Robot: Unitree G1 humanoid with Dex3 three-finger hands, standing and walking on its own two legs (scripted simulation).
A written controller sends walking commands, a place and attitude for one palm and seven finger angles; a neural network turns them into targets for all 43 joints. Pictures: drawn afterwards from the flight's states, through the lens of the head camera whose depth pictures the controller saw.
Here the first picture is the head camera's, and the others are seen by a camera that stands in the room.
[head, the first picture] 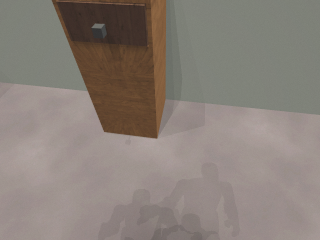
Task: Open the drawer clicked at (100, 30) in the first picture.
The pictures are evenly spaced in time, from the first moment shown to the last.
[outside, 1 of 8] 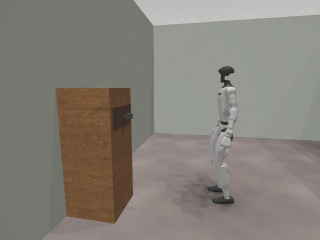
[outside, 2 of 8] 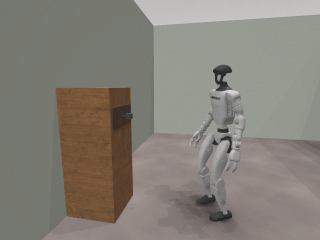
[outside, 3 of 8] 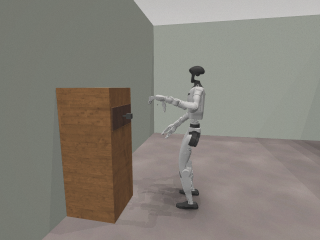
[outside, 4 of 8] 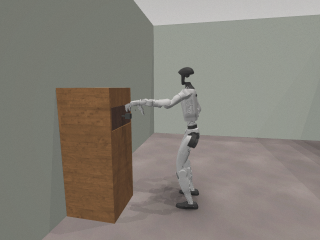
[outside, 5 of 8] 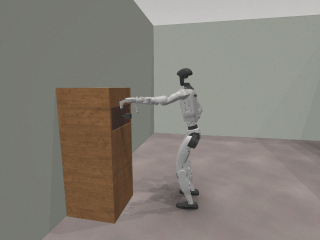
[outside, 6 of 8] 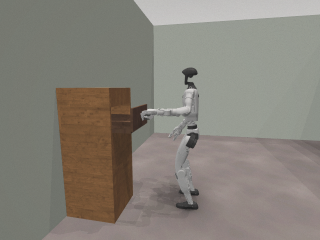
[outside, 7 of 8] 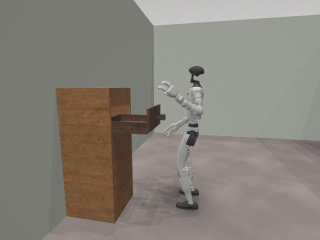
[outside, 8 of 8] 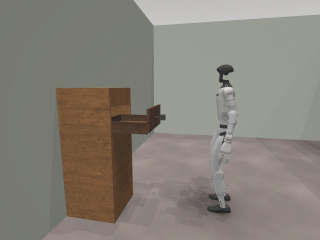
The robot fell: no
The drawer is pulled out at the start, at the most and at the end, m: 0.01 0.30 0.30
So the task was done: yes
